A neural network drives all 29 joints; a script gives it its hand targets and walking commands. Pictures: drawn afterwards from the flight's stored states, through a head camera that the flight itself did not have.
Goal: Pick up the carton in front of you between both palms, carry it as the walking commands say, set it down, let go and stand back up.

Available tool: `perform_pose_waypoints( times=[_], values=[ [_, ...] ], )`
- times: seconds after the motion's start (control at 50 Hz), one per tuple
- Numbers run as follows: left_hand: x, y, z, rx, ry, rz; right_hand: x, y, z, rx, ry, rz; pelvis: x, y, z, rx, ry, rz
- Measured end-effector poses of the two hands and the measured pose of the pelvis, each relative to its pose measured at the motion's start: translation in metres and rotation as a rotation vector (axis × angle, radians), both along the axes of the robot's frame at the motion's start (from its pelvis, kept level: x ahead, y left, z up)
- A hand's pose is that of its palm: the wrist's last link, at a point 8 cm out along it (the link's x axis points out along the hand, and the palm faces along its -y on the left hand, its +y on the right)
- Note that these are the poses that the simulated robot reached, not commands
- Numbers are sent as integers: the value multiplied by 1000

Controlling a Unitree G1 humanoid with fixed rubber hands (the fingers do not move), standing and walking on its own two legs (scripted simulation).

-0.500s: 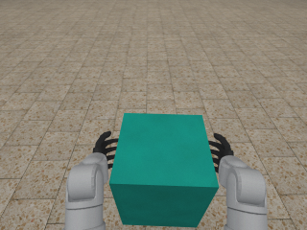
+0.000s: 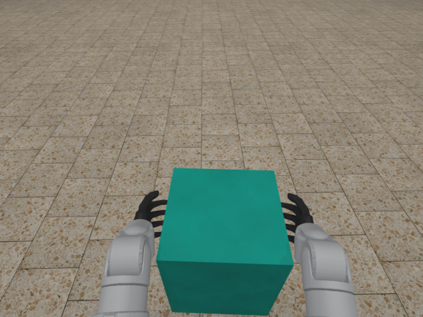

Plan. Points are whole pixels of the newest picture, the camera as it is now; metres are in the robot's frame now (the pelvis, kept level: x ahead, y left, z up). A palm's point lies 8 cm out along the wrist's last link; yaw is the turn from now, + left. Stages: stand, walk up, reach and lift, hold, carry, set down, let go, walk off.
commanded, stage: carry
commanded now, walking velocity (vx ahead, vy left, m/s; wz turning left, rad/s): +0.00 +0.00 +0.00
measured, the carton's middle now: (221, 243) +0.29 +0.00 -0.03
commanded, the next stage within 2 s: hold in 0.68 s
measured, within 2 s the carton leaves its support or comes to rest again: neither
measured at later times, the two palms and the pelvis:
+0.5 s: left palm (148, 225) +0.28 +0.15 +0.04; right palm (301, 228) +0.29 -0.15 +0.04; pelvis -0.01 +0.00 +0.00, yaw +0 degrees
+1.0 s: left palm (150, 231) +0.27 +0.14 +0.05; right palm (312, 243) +0.25 -0.16 +0.05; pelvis -0.03 +0.00 +0.01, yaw -3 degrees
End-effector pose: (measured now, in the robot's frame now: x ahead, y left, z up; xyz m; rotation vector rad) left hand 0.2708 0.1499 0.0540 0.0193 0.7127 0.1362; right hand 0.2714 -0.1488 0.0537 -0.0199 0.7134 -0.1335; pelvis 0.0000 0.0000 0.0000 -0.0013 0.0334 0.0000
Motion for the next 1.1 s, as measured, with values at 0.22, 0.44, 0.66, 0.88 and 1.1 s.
perform_pose_waypoints(
  times=[0.22,0.44,0.66,0.88,1.1],
  values=[
    [12,-3,-18,20,-28,-18,11,-2,-18,-18,-28,9,-10,-2,0,0,-1,0],
    [15,-3,-11,16,-72,-9,15,-3,-11,-14,-72,10,-9,-3,-1,2,4,1],
    [13,-5,-13,18,-51,-12,13,-5,-13,-16,-51,10,-7,-5,-1,2,2,1],
    [4,-14,-8,30,-44,-64,-9,-13,-9,-28,-43,-22,-16,-1,8,-2,-133,-38],
    [-10,-8,-4,21,-52,-74,-26,-7,-2,-30,-51,-38,-34,8,6,-5,-192,-51]
  ],
)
